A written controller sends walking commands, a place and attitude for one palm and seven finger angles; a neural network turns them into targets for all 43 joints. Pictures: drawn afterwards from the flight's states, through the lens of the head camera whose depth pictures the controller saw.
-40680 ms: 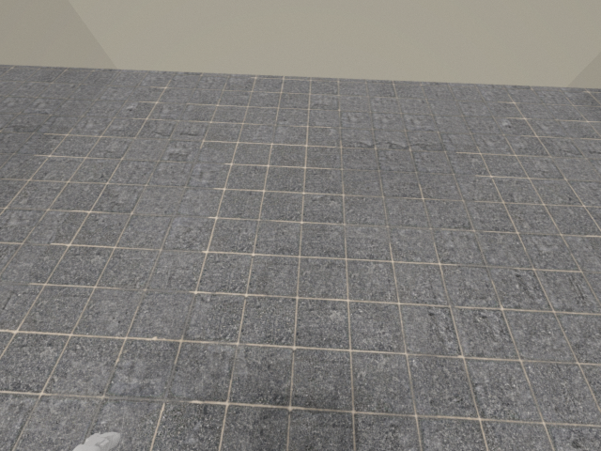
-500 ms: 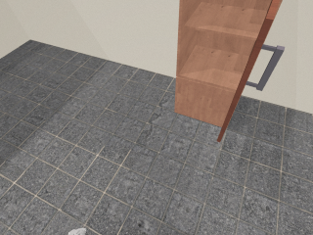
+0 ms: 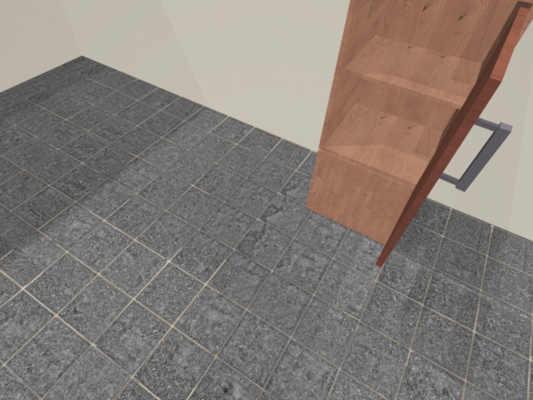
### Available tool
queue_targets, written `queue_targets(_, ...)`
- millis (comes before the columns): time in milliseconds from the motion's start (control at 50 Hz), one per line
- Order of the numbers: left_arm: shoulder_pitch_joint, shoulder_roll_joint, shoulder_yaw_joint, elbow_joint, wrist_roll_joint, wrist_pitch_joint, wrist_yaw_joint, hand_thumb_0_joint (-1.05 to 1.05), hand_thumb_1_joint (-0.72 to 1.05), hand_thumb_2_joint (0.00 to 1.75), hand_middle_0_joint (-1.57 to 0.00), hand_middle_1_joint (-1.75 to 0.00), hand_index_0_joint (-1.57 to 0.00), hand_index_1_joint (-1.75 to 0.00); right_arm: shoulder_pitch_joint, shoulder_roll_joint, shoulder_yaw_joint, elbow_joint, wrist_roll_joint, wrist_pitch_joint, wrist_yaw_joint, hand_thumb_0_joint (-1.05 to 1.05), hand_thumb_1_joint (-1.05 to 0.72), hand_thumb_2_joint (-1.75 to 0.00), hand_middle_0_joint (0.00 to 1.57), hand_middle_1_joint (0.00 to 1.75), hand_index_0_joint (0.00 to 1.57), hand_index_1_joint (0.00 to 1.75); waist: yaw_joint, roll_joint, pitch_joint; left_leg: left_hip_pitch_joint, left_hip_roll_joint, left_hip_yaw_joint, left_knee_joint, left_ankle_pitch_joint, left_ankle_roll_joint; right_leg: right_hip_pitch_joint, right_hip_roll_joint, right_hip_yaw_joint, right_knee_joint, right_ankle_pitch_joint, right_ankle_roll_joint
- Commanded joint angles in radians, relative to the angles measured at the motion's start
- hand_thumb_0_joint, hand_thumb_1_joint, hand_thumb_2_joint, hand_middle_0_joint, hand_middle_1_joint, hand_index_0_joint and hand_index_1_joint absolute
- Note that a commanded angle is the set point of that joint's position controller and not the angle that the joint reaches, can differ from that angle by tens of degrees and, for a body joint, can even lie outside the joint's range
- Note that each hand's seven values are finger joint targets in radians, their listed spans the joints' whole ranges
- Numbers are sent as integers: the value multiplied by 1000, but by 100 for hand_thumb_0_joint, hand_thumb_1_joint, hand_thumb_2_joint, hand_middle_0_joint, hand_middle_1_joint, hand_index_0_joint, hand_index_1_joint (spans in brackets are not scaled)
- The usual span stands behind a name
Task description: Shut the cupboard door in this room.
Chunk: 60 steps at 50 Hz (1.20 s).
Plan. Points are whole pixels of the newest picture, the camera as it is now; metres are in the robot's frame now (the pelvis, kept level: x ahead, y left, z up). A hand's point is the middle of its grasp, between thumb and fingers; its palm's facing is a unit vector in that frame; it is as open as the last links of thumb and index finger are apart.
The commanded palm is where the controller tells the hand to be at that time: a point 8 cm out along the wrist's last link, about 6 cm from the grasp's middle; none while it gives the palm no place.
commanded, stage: turn or walk to find it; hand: left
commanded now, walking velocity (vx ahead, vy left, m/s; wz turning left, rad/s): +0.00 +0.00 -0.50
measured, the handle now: (470, 155) +0.58 -0.34 +0.06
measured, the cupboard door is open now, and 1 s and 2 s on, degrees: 87 87 87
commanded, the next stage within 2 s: stand and wait in 0.74 s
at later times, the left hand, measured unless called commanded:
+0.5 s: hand out of the picture +0.10 +0.18 -0.17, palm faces -0.17 -0.94 -0.30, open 7.3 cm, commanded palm none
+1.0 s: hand out of the picture +0.12 +0.22 -0.18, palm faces -0.22 -0.95 -0.22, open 7.3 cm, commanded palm none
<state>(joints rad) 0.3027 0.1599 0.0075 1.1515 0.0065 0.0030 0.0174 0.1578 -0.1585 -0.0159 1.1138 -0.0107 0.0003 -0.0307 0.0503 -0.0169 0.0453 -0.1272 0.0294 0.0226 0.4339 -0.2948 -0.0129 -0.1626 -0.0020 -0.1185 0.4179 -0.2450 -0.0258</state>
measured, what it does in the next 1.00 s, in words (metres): steps on the spot: left foot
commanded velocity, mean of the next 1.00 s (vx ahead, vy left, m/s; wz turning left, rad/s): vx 0.00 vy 0.00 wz -0.18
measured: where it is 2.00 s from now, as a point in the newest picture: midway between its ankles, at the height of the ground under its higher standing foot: outside the picture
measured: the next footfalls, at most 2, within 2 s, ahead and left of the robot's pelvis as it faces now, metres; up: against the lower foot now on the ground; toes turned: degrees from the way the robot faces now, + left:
left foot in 0.78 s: +0.09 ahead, +0.12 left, +0.00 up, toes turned -14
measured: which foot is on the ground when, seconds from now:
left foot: down 0.00-0.38, up 0.40-0.76, down 0.78-1.00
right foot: down 0.00-1.00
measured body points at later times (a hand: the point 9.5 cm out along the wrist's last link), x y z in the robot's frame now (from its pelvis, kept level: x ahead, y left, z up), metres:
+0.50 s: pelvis -0.01 -0.01 -0.01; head +0.04 -0.05 +0.43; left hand +0.11 +0.23 -0.14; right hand -0.01 -0.27 -0.18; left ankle -0.04 +0.13 -0.68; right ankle -0.03 -0.10 -0.74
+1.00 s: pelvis +0.04 +0.03 +0.00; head +0.06 +0.04 +0.45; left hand +0.14 +0.27 -0.16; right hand +0.04 -0.22 -0.14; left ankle +0.05 +0.13 -0.74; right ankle -0.02 -0.10 -0.74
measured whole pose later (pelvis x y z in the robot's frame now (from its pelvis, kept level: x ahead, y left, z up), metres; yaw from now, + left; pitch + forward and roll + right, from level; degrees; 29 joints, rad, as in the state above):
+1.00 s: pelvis +0.04 +0.03 +0.00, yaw -14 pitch +0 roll +0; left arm 0.21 0.25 0.01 1.10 0.01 -0.01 0.00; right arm 0.19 -0.19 0.00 1.09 -0.01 -0.02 -0.02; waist 0.02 -0.03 0.03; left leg -0.16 -0.02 0.01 0.42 -0.26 0.02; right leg -0.12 -0.04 -0.03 0.39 -0.26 0.03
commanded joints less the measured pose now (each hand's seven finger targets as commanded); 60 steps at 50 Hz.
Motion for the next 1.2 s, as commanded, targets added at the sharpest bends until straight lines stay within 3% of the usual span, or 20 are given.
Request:
queue_targets(0, -3, 113, 25, -44, 3, -4, 3, 0, 90, 90, -20, -30, -20, -30, 64, -106, -20, -19, 5, -14, -17, 0, -90, -90, 20, 30, 20, 30, -41, 78, 26, 6, 119, -50, -73, 204, 19, -45, -113, 147, -64, 192, 14)
queue_targets(100, -28, 105, 49, -83, 8, 21, -12, 0, 90, 90, -20, -30, -20, -30, 52, -157, -45, -58, -1, -6, -26, 0, -90, -90, 20, 30, 20, 30, -39, 113, 52, -37, 201, -110, -126, 72, 68, -139, -58, 122, 86, 88, 24)
queue_targets(160, -47, 95, 63, -131, 16, 40, -19, 0, 90, 90, -20, -30, -20, -30, 50, -183, -64, -90, -9, -9, -30, 0, -90, -90, 20, 30, 20, 30, -44, 198, 42, -24, 316, -161, -168, 188, 168, -260, -36, 90, 408, -186, 41)
queue_targets(200, -80, 92, 75, -167, 19, 43, -20, 0, 90, 90, -20, -30, -20, -30, 57, -182, -68, -105, -13, -12, -26, 0, -90, -90, 20, 30, 20, 30, -46, 160, 20, -1, 344, -143, -136, 347, 202, -312, -53, 106, 527, -261, 42)
queue_targets(280, -74, 81, 74, -200, 16, 30, -27, 0, 90, 90, -20, -30, -20, -30, 42, -202, -85, -118, -20, -7, -15, 0, -90, -90, 20, 30, 20, 30, -38, 139, -14, 17, 303, -15, -5, 507, 149, -210, -46, 36, 330, -200, 48)
queue_targets(320, -5, 105, 80, -189, 16, 19, -29, 0, 90, 90, -20, -30, -20, -30, 32, -213, -89, -127, -12, -4, -9, 0, -90, -90, 20, 30, 20, 30, -2, 96, -55, -10, 263, 53, 138, 476, 87, -73, -35, 15, 104, 15, 42)
queue_targets(340, 53, 171, 90, -177, 21, 7, -22, 0, 90, 90, -20, -30, -20, -30, 41, -190, -89, -141, -3, -2, -2, 0, -90, -90, 20, 30, 20, 30, 18, -50, -96, -112, 201, 120, 318, 324, 27, 74, -121, 125, -2, 284, 14)
queue_targets(360, 77, 276, 109, -174, 24, -3, -8, 0, 90, 90, -20, -30, -20, -30, 31, -117, -72, -187, 3, 0, 5, 0, -90, -90, 20, 30, 20, 30, 23, -338, -93, -393, 52, 165, 546, -229, -39, 211, -373, 463, -31, 650, -115)
queue_targets(380, 104, 269, 107, -175, 4, 0, 1, 0, 90, 90, -20, -30, -20, -30, -23, -137, -66, -205, 7, 19, -5, 0, -90, -90, 20, 30, 20, 30, 53, -260, -100, -382, 39, 11, 652, -353, -38, 122, -407, 503, -67, 670, -194)
queue_targets(420, -10, 250, 110, -210, 9, 11, 10, 0, 90, 90, -20, -30, -20, -30, -53, -140, -65, -209, 2, 23, -4, 0, -90, -90, 20, 30, 20, 30, 16, -160, -31, -445, 62, -52, 737, -257, -37, 59, -349, 479, -60, 470, -219)
queue_targets(460, -83, 241, 103, -246, 13, 12, 6, 0, 90, 90, -20, -30, -20, -30, -28, -136, -62, -197, -4, 25, 5, 0, -90, -90, 20, 30, 20, 30, -17, -99, -50, -411, 62, -37, 703, -170, -51, 27, -285, 388, -56, 389, -174)
queue_targets(580, -61, 246, 92, -251, 20, 2, -2, 0, 90, 90, -20, -30, -20, -30, -17, -128, -47, -199, -5, 25, 14, 0, -90, -90, 20, 30, 20, 30, -14, -107, -95, -350, 24, -14, 551, -106, -49, 26, -231, 341, -67, 327, -148)
queue_targets(660, -84, 246, 79, -239, 24, -10, 1, 0, 90, 90, -20, -30, -20, -30, 14, -120, -32, -176, 2, 2, 20, 0, -90, -90, 20, 30, 20, 30, -28, -126, -89, -217, 7, 9, 291, -88, -31, -4, -208, 288, -75, 260, -135)
queue_targets(700, -123, 286, 80, -226, 14, -22, 0, 0, 90, 90, -20, -30, -20, -30, 43, -172, -37, -148, 2, -17, 20, 0, -90, -90, 20, 30, 20, 30, -51, -110, -90, -82, 6, 3, 60, 54, -19, -28, -173, 235, -35, 191, -90)
queue_targets(720, -115, 258, 72, -221, 6, -21, 2, 0, 90, 90, -20, -30, -20, -30, 66, -186, -35, -137, 2, -29, 22, 0, -90, -90, 20, 30, 20, 30, -57, -48, -100, -8, 26, -33, -38, 144, -13, -58, -155, 216, 18, 152, -53)
queue_targets(740, -72, 211, 60, -210, 2, -14, 1, 0, 90, 90, -20, -30, -20, -30, 55, -225, -37, -132, -4, -39, 22, 0, -90, -90, 20, 30, 20, 30, -35, 111, -91, 32, 136, -175, -69, 249, 28, -135, -92, 182, 68, 22, -7)
queue_targets(760, -44, 169, 47, -194, 4, -10, 1, 0, 90, 90, -20, -30, -20, -30, 29, -246, -35, -133, -7, -35, 22, 0, -90, -90, 20, 30, 20, 30, -16, 177, -68, -39, 224, -266, -107, 200, 80, -115, -54, 136, 63, -103, 26)
queue_targets(800, -91, 193, 41, -167, 8, -15, -3, 0, 90, 90, -20, -30, -20, -30, -27, -266, -34, -119, -2, -39, 10, 0, -90, -90, 20, 30, 20, 30, -11, 246, -22, -128, 210, -280, -179, 159, 107, -34, -58, 93, 51, -57, 50)
queue_targets(920, -77, 212, 23, -87, 0, -26, -3, 0, 90, 90, -20, -30, -20, -30, 41, -212, -20, -68, 6, -45, -1, 0, -90, -90, 20, 30, 20, 30, -34, 87, -67, 9, 103, -119, -92, 397, 28, 47, -114, 131, -56, 196, 30)
queue_targets(1180, -54, 176, 14, -63, -1, -10, 15, 0, 90, 90, -20, -30, -20, -30, 66, -182, -17, -40, 8, -31, 0, 0, -90, -90, 20, 30, 20, 30, -43, 14, -35, 28, 91, -112, -89, 461, 24, 53, -129, 96, -30, 206, 50)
